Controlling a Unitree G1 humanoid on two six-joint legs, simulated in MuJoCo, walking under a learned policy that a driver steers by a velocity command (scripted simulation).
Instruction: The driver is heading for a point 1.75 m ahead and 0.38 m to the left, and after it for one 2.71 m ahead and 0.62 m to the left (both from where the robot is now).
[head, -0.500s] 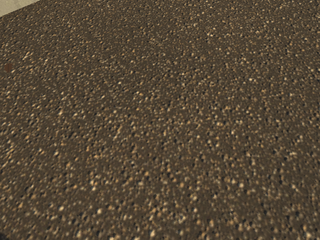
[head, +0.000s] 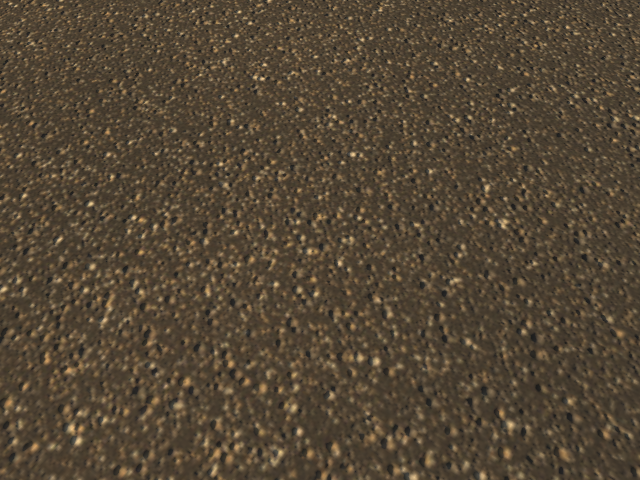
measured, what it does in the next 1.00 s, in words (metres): steps to the left, turning left: left foot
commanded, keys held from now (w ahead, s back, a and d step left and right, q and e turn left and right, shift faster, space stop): q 0.42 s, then w+q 0.28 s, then w+e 0.30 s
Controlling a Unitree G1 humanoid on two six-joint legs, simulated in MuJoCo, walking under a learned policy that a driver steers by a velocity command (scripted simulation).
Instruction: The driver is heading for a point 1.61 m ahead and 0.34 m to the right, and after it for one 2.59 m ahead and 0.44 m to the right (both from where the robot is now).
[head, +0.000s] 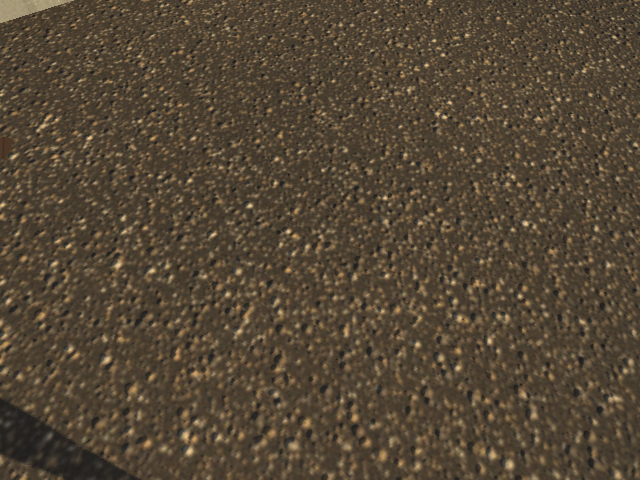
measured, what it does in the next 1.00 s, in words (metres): walks ahead, turning right: right foot, then left foot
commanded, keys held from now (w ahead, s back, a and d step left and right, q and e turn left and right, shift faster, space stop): w+e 0.72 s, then w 0.10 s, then w+q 0.18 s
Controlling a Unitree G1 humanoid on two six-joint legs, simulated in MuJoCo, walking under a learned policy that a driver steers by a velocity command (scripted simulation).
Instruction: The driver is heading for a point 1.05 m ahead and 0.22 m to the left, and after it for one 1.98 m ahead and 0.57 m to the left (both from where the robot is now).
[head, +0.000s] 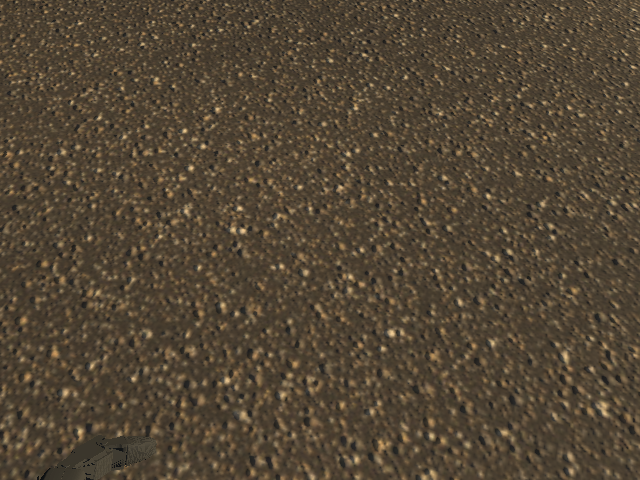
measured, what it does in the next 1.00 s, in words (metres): walks ahead, turning left: right foot, then left foot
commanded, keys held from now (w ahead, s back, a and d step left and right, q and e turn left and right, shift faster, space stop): w+q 0.70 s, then w+e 0.30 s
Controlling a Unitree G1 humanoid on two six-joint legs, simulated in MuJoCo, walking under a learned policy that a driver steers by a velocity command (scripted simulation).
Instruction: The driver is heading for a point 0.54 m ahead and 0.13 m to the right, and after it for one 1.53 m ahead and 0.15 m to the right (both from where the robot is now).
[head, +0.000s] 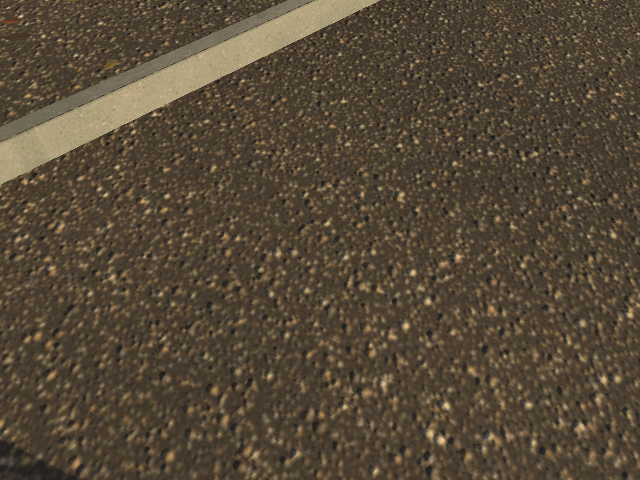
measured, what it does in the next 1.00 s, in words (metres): walks ahead: right foot, then left foot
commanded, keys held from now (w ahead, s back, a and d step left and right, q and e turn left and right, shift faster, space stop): w+e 0.52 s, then q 0.48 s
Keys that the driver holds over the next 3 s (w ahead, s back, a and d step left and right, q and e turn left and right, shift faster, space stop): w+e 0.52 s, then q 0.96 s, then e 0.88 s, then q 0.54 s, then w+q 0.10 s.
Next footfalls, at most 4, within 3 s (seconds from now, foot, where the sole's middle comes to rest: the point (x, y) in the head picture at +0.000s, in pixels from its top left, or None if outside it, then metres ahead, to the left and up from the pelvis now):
0.18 right None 0.28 -0.14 -0.78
0.62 left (307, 432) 0.59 0.01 -0.78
1.06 right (411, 456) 0.54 -0.21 -0.78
1.48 left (284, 470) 0.52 0.06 -0.78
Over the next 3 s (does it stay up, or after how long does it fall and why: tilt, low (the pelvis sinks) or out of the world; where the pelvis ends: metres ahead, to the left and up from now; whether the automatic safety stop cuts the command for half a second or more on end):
stays up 0.49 -0.05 0.00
